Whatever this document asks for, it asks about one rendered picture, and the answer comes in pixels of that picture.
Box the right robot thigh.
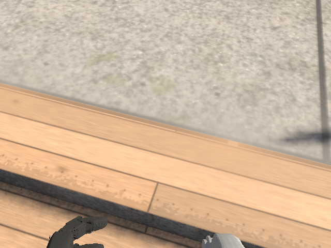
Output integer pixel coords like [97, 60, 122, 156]
[202, 234, 245, 248]

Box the left robot hand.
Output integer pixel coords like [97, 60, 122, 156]
[47, 216, 108, 248]

